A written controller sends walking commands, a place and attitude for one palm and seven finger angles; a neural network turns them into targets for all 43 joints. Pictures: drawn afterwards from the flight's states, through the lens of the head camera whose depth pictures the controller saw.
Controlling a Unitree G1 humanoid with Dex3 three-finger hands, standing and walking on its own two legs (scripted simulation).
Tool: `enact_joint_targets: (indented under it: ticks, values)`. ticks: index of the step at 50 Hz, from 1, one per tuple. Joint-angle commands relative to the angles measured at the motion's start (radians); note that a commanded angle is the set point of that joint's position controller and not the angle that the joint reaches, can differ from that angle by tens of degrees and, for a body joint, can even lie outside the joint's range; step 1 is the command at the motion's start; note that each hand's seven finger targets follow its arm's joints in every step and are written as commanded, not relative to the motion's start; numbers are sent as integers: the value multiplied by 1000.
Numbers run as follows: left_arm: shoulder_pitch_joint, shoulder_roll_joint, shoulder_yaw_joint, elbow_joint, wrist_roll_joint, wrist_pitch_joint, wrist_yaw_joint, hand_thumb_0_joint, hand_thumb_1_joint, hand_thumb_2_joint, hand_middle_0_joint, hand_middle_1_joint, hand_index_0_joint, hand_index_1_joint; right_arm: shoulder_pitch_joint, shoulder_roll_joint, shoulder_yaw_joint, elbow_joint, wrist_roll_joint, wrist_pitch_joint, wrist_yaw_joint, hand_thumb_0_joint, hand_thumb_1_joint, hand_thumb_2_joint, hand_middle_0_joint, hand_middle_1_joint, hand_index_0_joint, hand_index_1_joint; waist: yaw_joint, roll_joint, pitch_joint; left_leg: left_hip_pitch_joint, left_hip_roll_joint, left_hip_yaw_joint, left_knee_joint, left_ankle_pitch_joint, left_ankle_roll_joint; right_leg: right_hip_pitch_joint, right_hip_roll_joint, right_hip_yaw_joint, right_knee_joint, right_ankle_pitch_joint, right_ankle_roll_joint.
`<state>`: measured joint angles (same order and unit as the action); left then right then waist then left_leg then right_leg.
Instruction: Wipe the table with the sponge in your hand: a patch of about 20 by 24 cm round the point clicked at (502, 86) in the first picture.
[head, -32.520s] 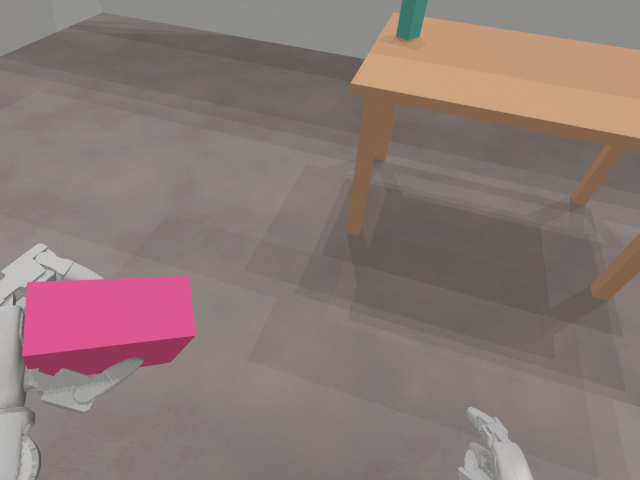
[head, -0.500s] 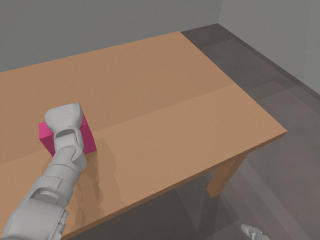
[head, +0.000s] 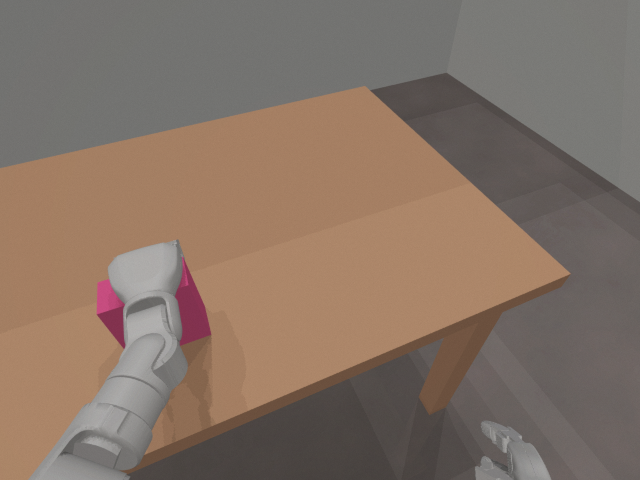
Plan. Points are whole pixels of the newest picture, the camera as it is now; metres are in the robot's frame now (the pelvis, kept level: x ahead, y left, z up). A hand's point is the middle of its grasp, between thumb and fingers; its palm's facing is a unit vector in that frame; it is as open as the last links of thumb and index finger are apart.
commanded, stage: wipe back along the third lane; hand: left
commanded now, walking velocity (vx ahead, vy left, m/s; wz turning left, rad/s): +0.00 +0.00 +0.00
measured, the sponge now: (162, 318) +0.33 +0.27 -0.02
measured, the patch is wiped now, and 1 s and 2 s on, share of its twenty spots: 1.00 1.00 1.00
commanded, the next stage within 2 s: slide back across to the middle lane in 1.28 s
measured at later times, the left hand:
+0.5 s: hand (166, 319) +0.31 +0.24 +0.03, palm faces -0.02 -0.03 -1.00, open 10.1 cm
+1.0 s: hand (166, 320) +0.31 +0.24 +0.03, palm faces -0.03 -0.03 -1.00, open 10.1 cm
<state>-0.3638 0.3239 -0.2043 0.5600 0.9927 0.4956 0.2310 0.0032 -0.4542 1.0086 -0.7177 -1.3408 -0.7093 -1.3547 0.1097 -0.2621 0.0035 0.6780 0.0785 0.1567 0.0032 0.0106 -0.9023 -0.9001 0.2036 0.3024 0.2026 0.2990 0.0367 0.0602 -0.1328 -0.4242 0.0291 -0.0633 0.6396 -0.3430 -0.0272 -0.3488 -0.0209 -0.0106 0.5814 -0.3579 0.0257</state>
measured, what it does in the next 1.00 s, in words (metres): stands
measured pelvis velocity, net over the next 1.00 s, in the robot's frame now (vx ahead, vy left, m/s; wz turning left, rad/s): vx -0.02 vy -0.01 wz -0.01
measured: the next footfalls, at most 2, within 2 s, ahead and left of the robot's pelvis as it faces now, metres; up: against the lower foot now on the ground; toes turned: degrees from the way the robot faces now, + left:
none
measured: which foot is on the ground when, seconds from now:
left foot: down 0.00-1.00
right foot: down 0.00-1.00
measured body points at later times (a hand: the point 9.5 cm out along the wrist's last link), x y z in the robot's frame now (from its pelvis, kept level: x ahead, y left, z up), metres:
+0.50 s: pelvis -0.01 +0.00 +0.00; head -0.02 -0.03 +0.45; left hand +0.30 +0.24 +0.08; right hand +0.18 -0.23 -0.11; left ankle -0.02 +0.14 -0.73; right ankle -0.04 -0.14 -0.73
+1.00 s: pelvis -0.02 -0.01 +0.00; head -0.02 -0.03 +0.45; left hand +0.30 +0.24 +0.08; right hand +0.17 -0.24 -0.11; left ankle -0.02 +0.14 -0.73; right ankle -0.04 -0.14 -0.73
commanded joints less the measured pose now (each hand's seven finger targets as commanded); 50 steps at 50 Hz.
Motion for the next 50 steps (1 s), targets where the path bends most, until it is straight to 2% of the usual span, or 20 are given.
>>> enact_joint_targets:
  ticks: [1, 4, 7, 9, 12, 14, 18, 23, 27, 29, 30, 32, 34, 37, 39, 41, 44, 47, 49, 50]
  values:
    - [-107, 38, 2, -32, -27, -6, -50, 0, 100, 1300, -1200, -1600, -1200, -1600, -98, -118, -43, -139, 2, -48, -13, 0, -900, -900, 200, 300, 200, 300, -11, -102, -143, 122, -53, 66, -58, 325, 55, 55, 62, -68, -46, 414, -85]
    - [-64, 54, 29, -29, -28, -12, -45, 0, 100, 1300, -1200, -1600, -1200, -1600, -109, -123, -48, -136, 1, -52, -12, 0, -900, -900, 200, 300, 200, 300, 5, -110, -142, 116, -49, 60, -64, 312, 51, 52, 64, -60, -50, 393, -88]
    - [-34, -7, -15, -57, -45, -15, -38, 0, 100, 1300, -1200, -1600, -1200, -1600, -112, -116, -50, -146, 2, -61, -8, 0, -900, -900, 200, 300, 200, 300, 1, -129, -158, 117, -52, 68, -55, 314, 55, 64, 63, -65, -44, 416, -84]
    - [21, 34, 31, -60, -47, -11, -30, 0, 100, 1300, -1200, -1600, -1200, -1600, -124, -123, -50, -144, 2, -61, -6, 0, -900, -900, 200, 300, 200, 300, 22, -128, -157, 105, -51, 64, -62, 306, 50, 72, 65, -58, -45, 407, -87]
    - [28, -45, -43, -96, -56, -1, -28, 0, 100, 1300, -1200, -1600, -1200, -1600, -139, -114, -48, -154, 7, -65, -1, 0, -900, -900, 200, 300, 200, 300, 6, -147, -127, 104, -49, 67, -64, 286, 53, 55, 64, -66, -47, 386, -82]
    - [48, -9, -1, -103, -63, 9, -23, 0, 100, 1300, -1200, -1600, -1200, -1600, -150, -118, -49, -151, 7, -65, 0, 0, -900, -900, 200, 300, 200, 300, 22, -149, -117, 100, -47, 64, -74, 271, 52, 57, 66, -63, -55, 362, -84]
    - [86, -36, -27, -129, -78, 30, -24, 0, 100, 1300, -1200, -1600, -1200, -1600, -169, -111, -43, -160, 12, -68, -5, 0, -900, -900, 200, 300, 200, 300, 22, -172, -97, 101, -49, 72, -82, 247, 55, 62, 62, -65, -62, 341, -76]
    - [28, 13, 2, -105, -58, 41, -31, 0, 100, 1300, -1200, -1600, -1200, -1600, -173, -114, -37, -147, 11, -63, -16, 0, -900, -900, 200, 300, 200, 300, 17, -162, -62, 101, -50, 74, -87, 225, 52, 37, 61, -58, -67, 307, -77]
    - [26, 0, -8, -113, -45, 28, -34, 0, 100, 1300, -1200, -1600, -1200, -1600, -170, -110, -39, -154, 9, -68, -18, 0, -900, -900, 200, 300, 200, 300, 18, -149, -97, 112, -54, 76, -76, 246, 52, 47, 62, -52, -57, 339, -80]
    - [55, 57, 53, -116, -36, 18, -29, 0, 100, 1300, -1200, -1600, -1200, -1600, -166, -117, -43, -149, 5, -66, -17, 0, -900, -900, 200, 300, 200, 300, 34, -128, -125, 117, -52, 72, -73, 272, 46, 63, 63, -41, -49, 368, -86]
    - [64, -6, -5, -133, -41, 16, -32, 0, 100, 1300, -1200, -1600, -1200, -1600, -164, -107, -39, -164, 6, -70, -15, 0, -900, -900, 200, 300, 200, 300, 26, -121, -131, 118, -58, 79, -67, 278, 50, 69, 63, -50, -41, 387, -82]
    - [69, -22, -17, -131, -39, 13, -31, 0, 100, 1300, -1200, -1600, -1200, -1600, -166, -107, -41, -165, 5, -73, -13, 0, -900, -900, 200, 300, 200, 300, 21, -141, -124, 112, -56, 79, -63, 280, 49, 61, 62, -51, -42, 397, -81]
    - [47, 26, 26, -114, -28, 15, -27, 0, 100, 1300, -1200, -1600, -1200, -1600, -170, -114, -41, -152, 4, -70, -16, 0, -900, -900, 200, 300, 200, 300, 26, -134, -102, 106, -52, 71, -67, 271, 46, 43, 64, -43, -48, 376, -85]
    - [32, -24, -28, -125, -33, 22, -29, 0, 100, 1300, -1200, -1600, -1200, -1600, -172, -108, -39, -162, 8, -73, -16, 0, -900, -900, 200, 300, 200, 300, 15, -138, -92, 104, -52, 74, -68, 257, 49, 32, 62, -53, -45, 357, -83]
    - [43, 49, 46, -113, -29, 23, -24, 0, 100, 1300, -1200, -1600, -1200, -1600, -168, -117, -43, -152, 3, -71, -19, 0, -900, -900, 200, 300, 200, 300, 32, -142, -113, 103, -54, 70, -64, 272, 48, 49, 64, -37, -45, 379, -86]
    - [23, -5, -9, -130, -36, 25, -30, 0, 100, 1300, -1200, -1600, -1200, -1600, -169, -111, -39, -161, 6, -71, -21, 0, -900, -900, 200, 300, 200, 300, 17, -147, -116, 105, -55, 75, -61, 270, 50, 43, 60, -50, -40, 383, -81]
    - [31, 38, 35, -110, -34, 25, -30, 0, 100, 1300, -1200, -1600, -1200, -1600, -169, -117, -42, -149, 4, -71, -23, 0, -900, -900, 200, 300, 200, 300, 28, -143, -111, 98, -51, 69, -68, 258, 48, 38, 62, -45, -45, 355, -83]
    - [18, -18, -19, -108, -31, 18, -33, 0, 100, 1300, -1200, -1600, -1200, -1600, -159, -112, -42, -152, 5, -76, -24, 0, -900, -900, 200, 300, 200, 300, 12, -152, -120, 103, -53, 75, -57, 269, 50, 34, 60, -50, -37, 378, -81]
    - [58, 33, 38, -110, -32, 12, -27, 0, 100, 1300, -1200, -1600, -1200, -1600, -158, -118, -45, -148, 2, -77, -21, 0, -900, -900, 200, 300, 200, 300, 30, -152, -140, 101, -51, 69, -57, 282, 48, 49, 63, -38, -36, 396, -85]
    - [63, -12, -4, -119, -34, 9, -28, 0, 100, 1300, -1200, -1600, -1200, -1600, -156, -111, -44, -156, 3, -77, -21, 0, -900, -900, 200, 300, 200, 300, 22, -157, -139, 100, -53, 74, -55, 274, 50, 48, 62, -50, -30, 388, -81]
